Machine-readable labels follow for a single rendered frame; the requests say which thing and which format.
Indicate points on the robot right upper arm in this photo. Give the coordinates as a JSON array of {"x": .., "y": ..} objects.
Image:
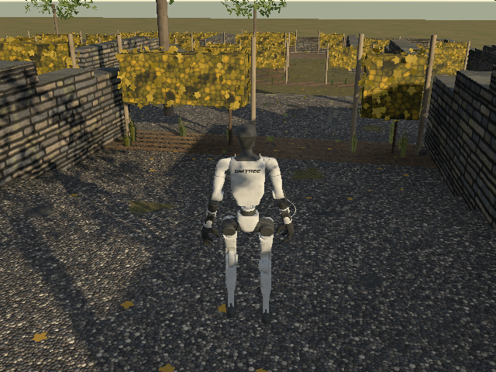
[{"x": 275, "y": 176}]

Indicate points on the right robot thigh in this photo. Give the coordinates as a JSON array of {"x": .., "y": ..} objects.
[{"x": 266, "y": 235}]

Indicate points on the robot thigh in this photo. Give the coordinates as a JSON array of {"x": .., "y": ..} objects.
[
  {"x": 229, "y": 231},
  {"x": 266, "y": 235}
]

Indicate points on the robot left forearm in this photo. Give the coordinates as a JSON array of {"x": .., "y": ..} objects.
[{"x": 211, "y": 212}]

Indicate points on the robot right forearm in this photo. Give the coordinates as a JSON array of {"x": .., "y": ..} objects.
[{"x": 284, "y": 209}]

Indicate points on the left robot thigh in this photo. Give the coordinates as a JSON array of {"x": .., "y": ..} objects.
[{"x": 229, "y": 231}]

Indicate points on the robot left upper arm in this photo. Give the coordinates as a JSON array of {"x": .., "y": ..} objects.
[{"x": 219, "y": 178}]

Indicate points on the robot right hand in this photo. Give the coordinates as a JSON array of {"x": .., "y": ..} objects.
[{"x": 289, "y": 230}]

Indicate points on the robot left hand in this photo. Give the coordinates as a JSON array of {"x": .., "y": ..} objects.
[{"x": 206, "y": 237}]

